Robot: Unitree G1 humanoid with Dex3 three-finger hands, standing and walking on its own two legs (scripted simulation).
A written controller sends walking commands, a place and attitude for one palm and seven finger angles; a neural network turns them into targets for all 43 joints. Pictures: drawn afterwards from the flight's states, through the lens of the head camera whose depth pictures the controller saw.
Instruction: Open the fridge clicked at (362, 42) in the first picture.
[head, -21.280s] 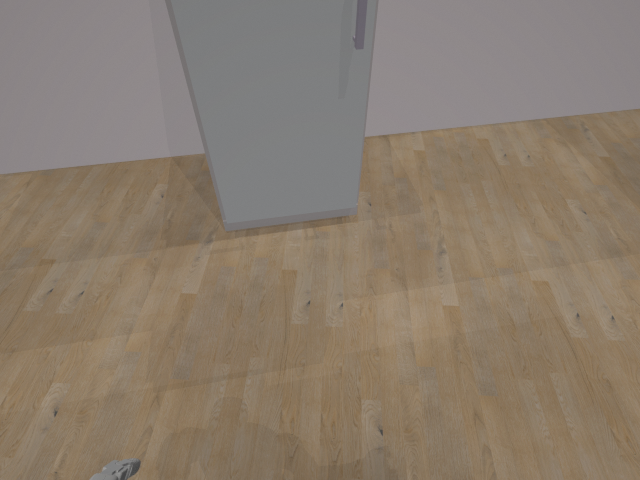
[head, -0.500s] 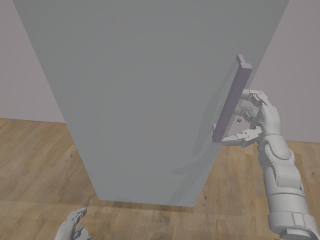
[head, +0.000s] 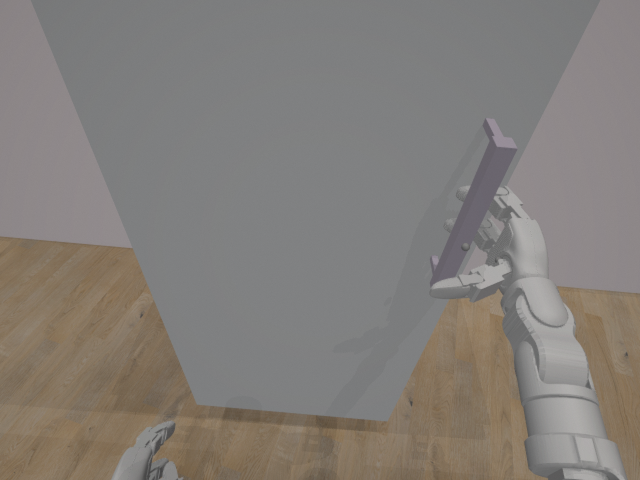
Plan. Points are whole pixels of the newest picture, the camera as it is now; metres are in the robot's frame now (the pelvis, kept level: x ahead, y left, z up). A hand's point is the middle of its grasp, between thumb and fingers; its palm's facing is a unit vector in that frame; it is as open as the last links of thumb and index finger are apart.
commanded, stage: slide the fingers in behind the handle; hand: right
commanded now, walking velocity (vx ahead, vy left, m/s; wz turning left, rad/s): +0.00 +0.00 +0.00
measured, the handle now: (461, 216) +0.42 -0.15 +0.15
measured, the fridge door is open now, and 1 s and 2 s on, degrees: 0 0 0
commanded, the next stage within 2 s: grip the handle and tug to test in 0.66 s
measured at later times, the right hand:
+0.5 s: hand (458, 244) +0.37 -0.13 +0.15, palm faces +0.01 +1.00 +0.00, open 14.0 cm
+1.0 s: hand (462, 246) +0.37 -0.14 +0.15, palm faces +0.00 +1.00 +0.00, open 12.6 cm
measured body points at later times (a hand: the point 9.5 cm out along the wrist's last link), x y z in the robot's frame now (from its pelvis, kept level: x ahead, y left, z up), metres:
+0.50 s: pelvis +0.00 +0.00 +0.00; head -0.02 +0.01 +0.45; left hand +0.15 +0.24 -0.10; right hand +0.36 -0.19 +0.15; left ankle -0.07 +0.10 -0.73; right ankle +0.05 -0.14 -0.73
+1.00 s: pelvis -0.01 +0.00 +0.00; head -0.02 +0.01 +0.45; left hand +0.14 +0.24 -0.10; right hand +0.36 -0.19 +0.15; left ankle -0.07 +0.10 -0.73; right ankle +0.05 -0.14 -0.73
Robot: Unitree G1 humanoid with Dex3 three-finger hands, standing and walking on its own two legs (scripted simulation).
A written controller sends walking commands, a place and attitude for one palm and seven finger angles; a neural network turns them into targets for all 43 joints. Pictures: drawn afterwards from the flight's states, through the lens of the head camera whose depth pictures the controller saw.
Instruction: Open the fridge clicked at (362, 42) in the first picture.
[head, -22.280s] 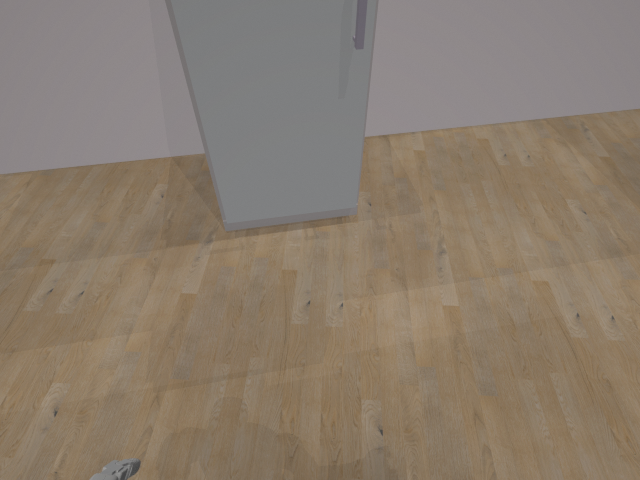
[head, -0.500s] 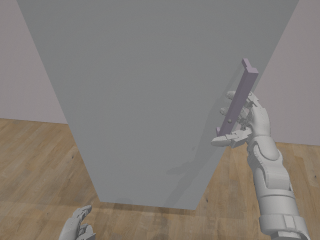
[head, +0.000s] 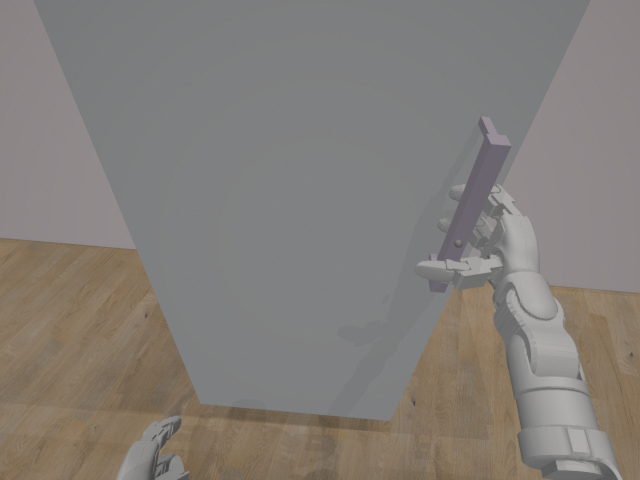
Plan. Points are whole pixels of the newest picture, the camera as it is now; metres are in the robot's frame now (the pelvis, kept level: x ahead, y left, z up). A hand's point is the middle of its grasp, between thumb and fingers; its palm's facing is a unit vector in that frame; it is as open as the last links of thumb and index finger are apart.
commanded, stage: grip the handle and tug to test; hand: right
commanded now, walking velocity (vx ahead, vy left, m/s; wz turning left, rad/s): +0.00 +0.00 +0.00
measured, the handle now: (458, 214) +0.43 -0.15 +0.15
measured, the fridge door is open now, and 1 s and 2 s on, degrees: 0 0 2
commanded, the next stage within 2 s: pull the door a little, standing still in 1.18 s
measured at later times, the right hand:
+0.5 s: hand (456, 243) +0.37 -0.13 +0.15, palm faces +0.01 +1.00 -0.01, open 6.4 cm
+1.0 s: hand (454, 244) +0.37 -0.13 +0.15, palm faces +0.01 +1.00 -0.01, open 6.3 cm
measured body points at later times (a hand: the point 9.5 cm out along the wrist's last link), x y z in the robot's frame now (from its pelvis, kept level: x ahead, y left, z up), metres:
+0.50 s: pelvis +0.00 +0.00 +0.00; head -0.01 +0.01 +0.45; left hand +0.15 +0.24 -0.10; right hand +0.36 -0.19 +0.15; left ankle -0.06 +0.11 -0.73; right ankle +0.05 -0.13 -0.73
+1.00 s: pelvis +0.01 +0.00 +0.00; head -0.01 +0.02 +0.45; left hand +0.16 +0.25 -0.10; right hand +0.36 -0.18 +0.15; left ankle -0.06 +0.11 -0.73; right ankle +0.05 -0.13 -0.73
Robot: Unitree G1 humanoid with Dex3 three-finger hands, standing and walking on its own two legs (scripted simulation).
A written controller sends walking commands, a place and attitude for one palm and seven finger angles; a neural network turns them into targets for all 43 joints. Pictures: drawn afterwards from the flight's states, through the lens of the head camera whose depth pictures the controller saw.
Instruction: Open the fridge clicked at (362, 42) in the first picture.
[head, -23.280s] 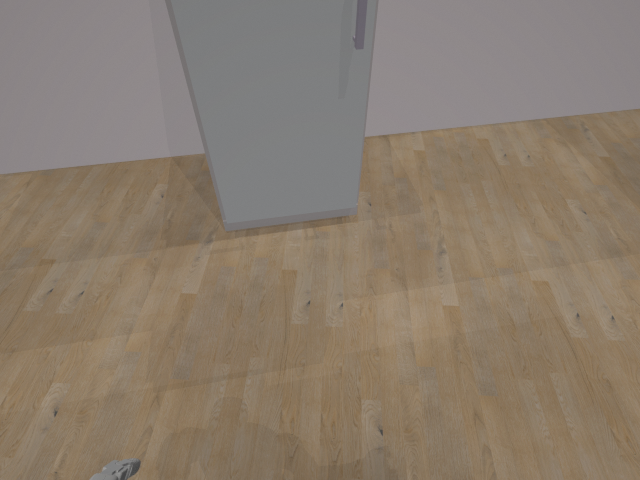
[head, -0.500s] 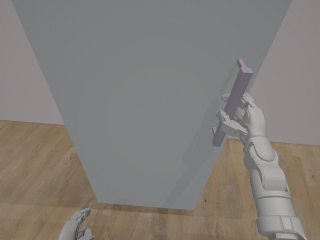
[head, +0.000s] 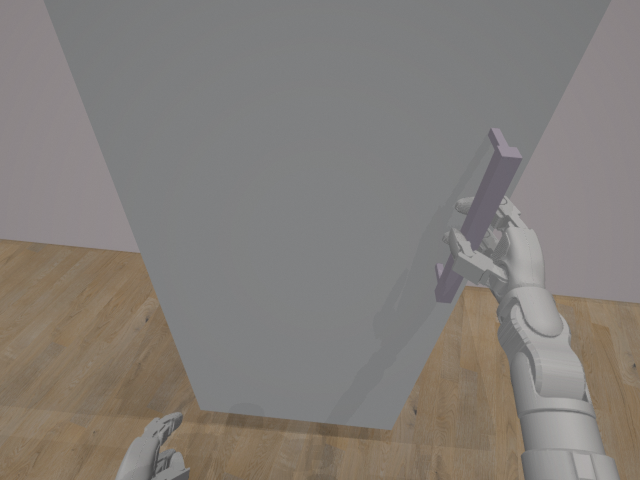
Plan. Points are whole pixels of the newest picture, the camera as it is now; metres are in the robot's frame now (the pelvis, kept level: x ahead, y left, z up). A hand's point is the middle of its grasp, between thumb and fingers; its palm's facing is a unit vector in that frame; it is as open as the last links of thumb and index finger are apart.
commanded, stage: grip the handle and tug to test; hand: right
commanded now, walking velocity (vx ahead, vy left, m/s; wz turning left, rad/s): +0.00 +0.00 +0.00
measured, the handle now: (466, 225) +0.42 -0.16 +0.14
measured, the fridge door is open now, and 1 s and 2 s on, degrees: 0 2 18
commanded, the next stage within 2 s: pull the door a little, standing still in 0.18 s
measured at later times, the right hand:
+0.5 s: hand (462, 257) +0.35 -0.14 +0.15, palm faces +0.02 +1.00 -0.01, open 6.4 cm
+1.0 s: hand (462, 263) +0.34 -0.14 +0.15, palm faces -0.02 +0.98 -0.21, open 6.4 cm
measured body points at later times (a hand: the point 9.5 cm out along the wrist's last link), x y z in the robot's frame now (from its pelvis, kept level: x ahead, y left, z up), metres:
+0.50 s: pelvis +0.03 +0.00 +0.00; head +0.01 +0.02 +0.45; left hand +0.20 +0.24 -0.09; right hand +0.34 -0.19 +0.15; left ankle -0.07 +0.10 -0.73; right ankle +0.04 -0.14 -0.74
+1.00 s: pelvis +0.11 -0.01 +0.02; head +0.12 +0.01 +0.47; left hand +0.27 +0.23 -0.07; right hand +0.34 -0.19 +0.16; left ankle -0.04 +0.09 -0.69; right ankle +0.05 -0.15 -0.72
